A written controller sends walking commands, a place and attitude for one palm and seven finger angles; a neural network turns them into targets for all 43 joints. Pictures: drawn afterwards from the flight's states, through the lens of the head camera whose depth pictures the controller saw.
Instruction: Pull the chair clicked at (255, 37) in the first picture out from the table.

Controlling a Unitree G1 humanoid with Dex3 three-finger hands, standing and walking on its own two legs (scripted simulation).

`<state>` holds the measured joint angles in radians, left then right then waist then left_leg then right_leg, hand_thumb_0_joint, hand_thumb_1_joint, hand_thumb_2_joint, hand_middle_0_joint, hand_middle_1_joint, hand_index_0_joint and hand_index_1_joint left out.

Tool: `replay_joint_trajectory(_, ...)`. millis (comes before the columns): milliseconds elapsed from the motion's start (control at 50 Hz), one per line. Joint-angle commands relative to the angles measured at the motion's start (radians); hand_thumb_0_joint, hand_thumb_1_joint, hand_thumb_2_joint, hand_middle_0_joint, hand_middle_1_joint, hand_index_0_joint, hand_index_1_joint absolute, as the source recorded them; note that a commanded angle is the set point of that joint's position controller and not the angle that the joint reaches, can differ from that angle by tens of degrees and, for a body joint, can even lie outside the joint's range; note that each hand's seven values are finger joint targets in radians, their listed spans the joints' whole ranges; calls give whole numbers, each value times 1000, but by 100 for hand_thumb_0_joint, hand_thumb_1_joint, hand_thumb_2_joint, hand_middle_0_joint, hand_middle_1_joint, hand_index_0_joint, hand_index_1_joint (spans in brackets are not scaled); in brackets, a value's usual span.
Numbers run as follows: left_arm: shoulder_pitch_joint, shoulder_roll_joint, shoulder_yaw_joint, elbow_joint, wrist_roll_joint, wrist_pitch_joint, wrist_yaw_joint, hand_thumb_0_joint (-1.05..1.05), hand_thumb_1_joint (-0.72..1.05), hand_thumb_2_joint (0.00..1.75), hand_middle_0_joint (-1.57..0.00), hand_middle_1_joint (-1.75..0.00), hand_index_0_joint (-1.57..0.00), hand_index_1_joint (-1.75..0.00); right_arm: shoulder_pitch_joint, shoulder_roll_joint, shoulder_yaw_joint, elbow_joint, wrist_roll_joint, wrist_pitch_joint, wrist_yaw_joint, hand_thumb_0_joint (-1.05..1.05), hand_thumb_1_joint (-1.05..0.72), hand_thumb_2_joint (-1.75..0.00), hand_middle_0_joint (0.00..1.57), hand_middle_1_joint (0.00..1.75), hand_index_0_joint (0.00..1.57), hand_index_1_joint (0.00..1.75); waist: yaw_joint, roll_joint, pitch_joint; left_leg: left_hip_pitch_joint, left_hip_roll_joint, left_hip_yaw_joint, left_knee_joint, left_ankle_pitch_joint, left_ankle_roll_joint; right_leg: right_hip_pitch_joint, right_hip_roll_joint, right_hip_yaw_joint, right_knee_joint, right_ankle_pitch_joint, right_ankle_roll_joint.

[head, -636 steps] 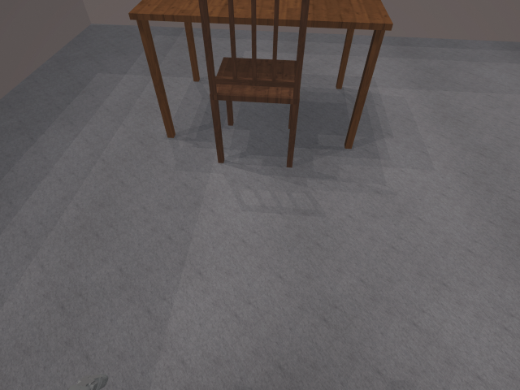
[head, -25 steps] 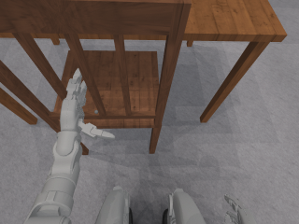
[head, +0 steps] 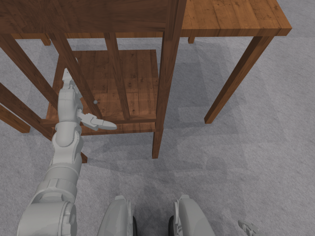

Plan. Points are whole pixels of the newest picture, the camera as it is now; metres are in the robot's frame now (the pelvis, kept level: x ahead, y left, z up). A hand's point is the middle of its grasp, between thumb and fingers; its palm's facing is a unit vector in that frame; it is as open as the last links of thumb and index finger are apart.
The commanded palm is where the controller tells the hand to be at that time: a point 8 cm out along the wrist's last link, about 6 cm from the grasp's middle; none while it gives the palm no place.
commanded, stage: push the fingers through the gap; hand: left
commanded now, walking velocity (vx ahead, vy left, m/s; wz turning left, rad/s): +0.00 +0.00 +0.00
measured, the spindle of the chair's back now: (84, 88) +0.47 +0.17 +0.05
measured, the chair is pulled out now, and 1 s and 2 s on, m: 0.00 0.00 0.02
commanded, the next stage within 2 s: hook a spindle and tug to test in 0.24 s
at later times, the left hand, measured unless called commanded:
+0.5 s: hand (96, 103) +0.44 +0.14 +0.03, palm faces +0.04 -1.00 -0.04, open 16.7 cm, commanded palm +0.40 +0.19 +0.03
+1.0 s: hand (94, 103) +0.43 +0.15 +0.03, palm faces +0.06 -1.00 -0.02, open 9.8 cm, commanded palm +0.40 +0.19 +0.03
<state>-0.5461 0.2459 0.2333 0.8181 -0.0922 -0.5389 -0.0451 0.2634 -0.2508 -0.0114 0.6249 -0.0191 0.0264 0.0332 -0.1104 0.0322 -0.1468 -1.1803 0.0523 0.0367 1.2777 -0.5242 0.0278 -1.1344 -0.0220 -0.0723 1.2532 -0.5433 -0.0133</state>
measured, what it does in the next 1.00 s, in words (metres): stands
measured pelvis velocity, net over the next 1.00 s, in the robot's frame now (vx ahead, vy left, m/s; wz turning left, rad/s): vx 0.00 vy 0.00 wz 0.00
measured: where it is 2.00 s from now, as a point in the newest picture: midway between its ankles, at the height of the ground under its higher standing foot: outside the picture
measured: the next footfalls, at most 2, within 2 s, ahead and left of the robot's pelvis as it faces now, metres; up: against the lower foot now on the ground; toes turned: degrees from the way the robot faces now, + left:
none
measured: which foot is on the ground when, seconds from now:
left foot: down 0.00-1.00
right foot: down 0.00-1.00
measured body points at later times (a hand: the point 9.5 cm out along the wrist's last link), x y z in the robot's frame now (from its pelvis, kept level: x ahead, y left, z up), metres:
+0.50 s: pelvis +0.00 +0.00 +0.00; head +0.13 +0.01 +0.43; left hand +0.43 +0.20 +0.03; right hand +0.09 -0.26 -0.12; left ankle +0.04 +0.10 -0.62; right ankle +0.02 -0.12 -0.62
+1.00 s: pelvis +0.00 +0.00 +0.00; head +0.13 +0.01 +0.43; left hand +0.43 +0.20 +0.03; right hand +0.09 -0.26 -0.12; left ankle +0.04 +0.10 -0.62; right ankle +0.02 -0.12 -0.62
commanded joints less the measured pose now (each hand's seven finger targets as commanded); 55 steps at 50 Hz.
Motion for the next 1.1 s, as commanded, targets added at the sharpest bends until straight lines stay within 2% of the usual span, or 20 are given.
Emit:
replay_joint_trajectory(0,-254,147,27,-217,-17,-71,-9,0,-50,30,-6,-8,-6,-8,93,-156,-61,-88,-1,-19,-2,0,-90,-90,20,30,20,30,10,28,-500,376,-38,-68,-148,337,-11,250,35,43,-165,327,-16)
replay_joint_trajectory(80,-272,136,17,-206,-16,-68,-7,0,-50,30,-6,-8,-6,-8,90,-154,-58,-83,2,-16,-3,0,-90,-90,20,30,20,30,-6,6,-451,333,-40,-62,-148,279,-7,238,35,46,-176,288,-11)
replay_joint_trajectory(100,-297,168,35,-195,-11,-71,-3,0,-50,30,-6,-8,-6,-8,90,-159,-59,-77,2,-14,-7,0,-90,-90,20,30,20,30,-9,-6,-432,319,-39,-65,-145,263,-6,228,34,49,-176,273,-12)
replay_joint_trajectory(120,-330,137,8,-207,-10,-78,-4,0,-50,30,-6,-8,-6,-8,86,-153,-57,-77,0,-17,-7,0,-90,-90,20,30,20,30,-19,8,-431,321,-42,-63,-146,244,-4,217,34,50,-182,252,-9)
replay_joint_trajectory(160,-354,171,29,-218,-6,-95,1,0,-50,30,-6,-8,-6,-8,89,-160,-59,-76,-1,-20,-11,0,-90,-90,20,30,20,30,-15,23,-444,346,-39,-70,-144,248,-5,203,35,49,-177,243,-14)
replay_joint_trajectory(200,-342,140,10,-226,-7,-102,-1,0,-50,30,-6,-8,-6,-8,88,-155,-60,-76,-3,-25,-9,0,-90,-90,20,30,20,30,-8,51,-483,383,-39,-72,-144,280,-10,202,34,45,-170,263,-15)
replay_joint_trajectory(260,-313,160,31,-189,-5,-94,-2,0,-50,30,-6,-8,-6,-8,94,-160,-60,-74,-5,-23,-8,0,-90,-90,20,30,20,30,-4,23,-484,368,-39,-73,-139,294,-8,213,36,44,-163,279,-16)
replay_joint_trajectory(300,-336,151,22,-162,-6,-83,-8,0,-50,30,-6,-8,-6,-8,89,-157,-59,-71,-2,-18,-8,0,-90,-90,20,30,20,30,-17,9,-450,334,-42,-67,-135,274,-5,216,34,48,-171,280,-11)
replay_joint_trajectory(320,-315,164,32,-155,-3,-79,-11,0,-50,30,-6,-8,-6,-8,88,-159,-58,-76,-1,-16,-7,0,-90,-90,20,30,20,30,-5,17,-453,328,-43,-67,-138,265,-6,221,34,50,-171,269,-13)
replay_joint_trajectory(360,-348,123,0,-178,-9,-79,-14,0,-50,30,-10,-19,-10,-19,86,-156,-59,-80,-1,-16,-7,0,-90,-90,20,30,20,30,-19,30,-468,360,-41,-72,-137,280,-4,198,35,44,-167,272,-14)
replay_joint_trajectory(380,-329,144,21,-177,-10,-78,-12,0,-50,30,-11,-24,-11,-24,87,-157,-60,-83,-1,-16,-7,0,-90,-90,20,30,20,30,-5,32,-479,366,-40,-71,-138,291,-8,205,34,44,-166,279,-15)
replay_joint_trajectory(500,-287,135,14,-226,-13,-82,-9,0,-50,30,-22,-57,-22,-57,85,-153,-61,-89,0,-14,-3,0,-90,-90,20,30,20,30,-2,19,-496,374,-38,-69,-138,330,-8,231,35,44,-161,326,-13)
replay_joint_trajectory(620,-299,109,-8,-218,-9,-77,3,0,-50,30,-32,-90,-32,-90,83,-153,-62,-83,1,-15,-3,0,-90,-90,20,30,20,30,-14,6,-446,362,-39,-72,-144,279,-8,199,37,40,-173,272,-12)
replay_joint_trajectory(700,-331,132,3,-217,1,-86,10,0,-28,40,-39,-112,-39,-112,86,-156,-61,-77,-3,-17,-5,0,-90,-90,20,30,20,30,-11,39,-464,382,-39,-78,-141,283,-11,182,35,39,-167,262,-16)
replay_joint_trajectory(740,-301,118,-3,-205,-1,-84,4,0,-16,44,-43,-123,-43,-123,85,-154,-62,-80,-3,-16,-5,0,-90,-90,20,30,20,30,-10,7,-467,370,-40,-74,-139,294,-8,203,37,42,-169,282,-15)
replay_joint_trajectory(780,-299,99,-18,-226,-7,-83,-2,0,-5,49,-46,-134,-46,-134,81,-152,-62,-86,-2,-18,-1,0,-90,-90,20,30,20,30,-2,48,-486,398,-39,-77,-144,311,-13,198,36,37,-164,285,-17)
replay_joint_trajectory(820,-304,120,-7,-228,-11,-78,-2,0,6,54,-50,-145,-50,-145,83,-157,-62,-84,-1,-15,-3,0,-90,-90,20,30,20,30,-5,35,-474,392,-37,-79,-147,306,-12,198,37,36,-167,281,-18)
replay_joint_trajectory(880,-300,72,-46,-232,-9,-76,-2,0,23,61,-50,-145,-50,-145,83,-153,-63,-84,1,-18,-1,0,-90,-90,20,30,20,30,-12,36,-475,412,-36,-85,-148,320,-12,181,39,30,-166,282,-19)
replay_joint_trajectory(1040,-289,87,-37,-247,5,-82,8,0,68,80,-50,-145,-50,-145,90,-154,-68,-82,-3,-15,2,0,-90,-90,20,30,20,30,-5,38,-488,428,-33,-87,-146,337,-13,173,38,29,-162,289,-19)
replay_joint_trajectory(1080,-275,56,-64,-259,7,-80,9,0,79,85,-50,-145,-50,-145,89,-151,-68,-85,-2,-14,6,0,-90,-90,20,30,20,30,-5,65,-490,467,-29,-94,-151,368,-18,150,39,19,-157,291,-23)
